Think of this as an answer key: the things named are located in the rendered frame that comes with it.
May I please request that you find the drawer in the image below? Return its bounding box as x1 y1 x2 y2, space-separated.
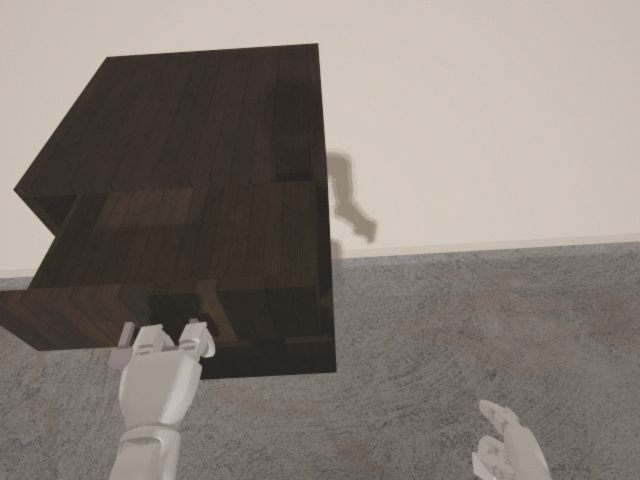
0 180 321 351

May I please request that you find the cabinet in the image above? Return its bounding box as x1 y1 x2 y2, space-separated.
13 43 337 380

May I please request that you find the left robot hand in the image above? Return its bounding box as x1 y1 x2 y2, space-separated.
119 322 215 432

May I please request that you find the handle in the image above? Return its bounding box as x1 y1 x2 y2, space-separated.
107 318 199 370

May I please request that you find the right robot hand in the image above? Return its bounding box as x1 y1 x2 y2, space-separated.
472 400 551 480

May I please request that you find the robot left forearm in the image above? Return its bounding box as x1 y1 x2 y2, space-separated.
109 426 181 480

